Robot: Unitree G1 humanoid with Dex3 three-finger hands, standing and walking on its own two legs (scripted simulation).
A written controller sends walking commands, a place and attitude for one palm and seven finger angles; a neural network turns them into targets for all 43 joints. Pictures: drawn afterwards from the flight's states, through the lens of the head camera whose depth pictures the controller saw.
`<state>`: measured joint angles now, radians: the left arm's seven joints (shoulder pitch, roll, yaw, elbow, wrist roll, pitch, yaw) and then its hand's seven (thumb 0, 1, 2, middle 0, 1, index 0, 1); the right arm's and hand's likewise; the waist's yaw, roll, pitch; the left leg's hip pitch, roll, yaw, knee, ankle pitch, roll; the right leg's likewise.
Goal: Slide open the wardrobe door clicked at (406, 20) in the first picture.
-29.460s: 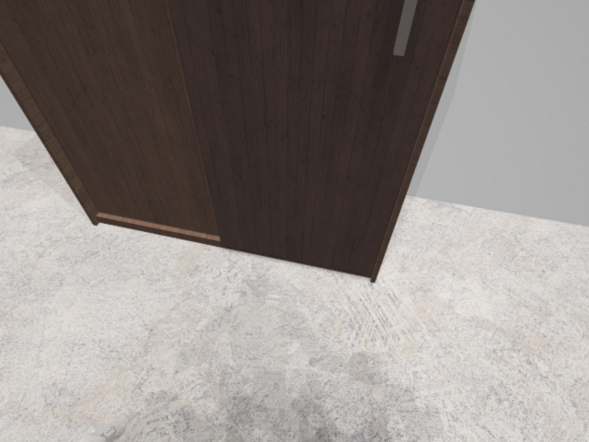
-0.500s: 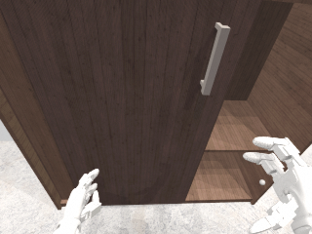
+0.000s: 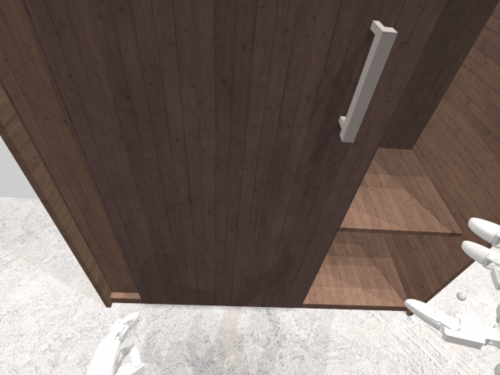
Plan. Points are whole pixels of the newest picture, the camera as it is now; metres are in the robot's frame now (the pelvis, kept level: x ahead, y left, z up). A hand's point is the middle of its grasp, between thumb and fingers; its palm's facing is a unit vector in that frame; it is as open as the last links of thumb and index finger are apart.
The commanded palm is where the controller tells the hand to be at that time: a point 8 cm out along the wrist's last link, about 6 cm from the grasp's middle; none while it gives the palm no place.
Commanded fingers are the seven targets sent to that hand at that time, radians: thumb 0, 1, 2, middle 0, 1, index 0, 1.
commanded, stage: draw the hand back to the body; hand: right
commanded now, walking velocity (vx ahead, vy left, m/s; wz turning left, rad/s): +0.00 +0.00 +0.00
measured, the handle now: (360, 85) +0.51 -0.17 +0.25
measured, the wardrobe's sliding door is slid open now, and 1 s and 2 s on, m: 0.47 0.47 0.47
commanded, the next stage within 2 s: step back with the hand held close in 0.74 s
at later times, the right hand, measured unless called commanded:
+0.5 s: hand (471, 271) +0.21 -0.26 +0.16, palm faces +0.48 +0.80 -0.36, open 7.9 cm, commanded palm +0.17 -0.30 +0.17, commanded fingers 0.00 -0.90 -0.90 0.20 0.30 0.20 0.30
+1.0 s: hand (478, 272) +0.21 -0.27 +0.16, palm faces +0.46 +0.79 -0.40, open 7.5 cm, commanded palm +0.16 -0.30 +0.18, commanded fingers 0.00 -0.90 -0.90 0.20 0.30 0.20 0.30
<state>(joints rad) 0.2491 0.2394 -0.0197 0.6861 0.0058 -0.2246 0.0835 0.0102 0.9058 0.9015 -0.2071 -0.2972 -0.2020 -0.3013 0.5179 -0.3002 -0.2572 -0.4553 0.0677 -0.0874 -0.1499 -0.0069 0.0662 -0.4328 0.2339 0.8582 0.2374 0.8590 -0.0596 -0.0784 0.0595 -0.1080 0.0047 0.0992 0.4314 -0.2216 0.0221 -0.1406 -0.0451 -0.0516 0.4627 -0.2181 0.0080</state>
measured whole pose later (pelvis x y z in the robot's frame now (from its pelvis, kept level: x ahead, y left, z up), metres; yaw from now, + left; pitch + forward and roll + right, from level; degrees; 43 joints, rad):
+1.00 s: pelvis +0.01 -0.01 +0.00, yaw +1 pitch -3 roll +1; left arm 0.18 0.24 -0.01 0.63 0.00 -0.09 0.07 0.01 0.91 0.90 -0.21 -0.30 -0.20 -0.30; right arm 0.48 -0.34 -0.37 -0.41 0.07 -0.11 -0.14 0.02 -0.89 -0.89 0.20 0.30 0.21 0.30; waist -0.04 -0.06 0.02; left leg -0.14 -0.01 0.09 0.39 -0.21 0.01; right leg -0.19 -0.05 -0.06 0.47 -0.24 0.00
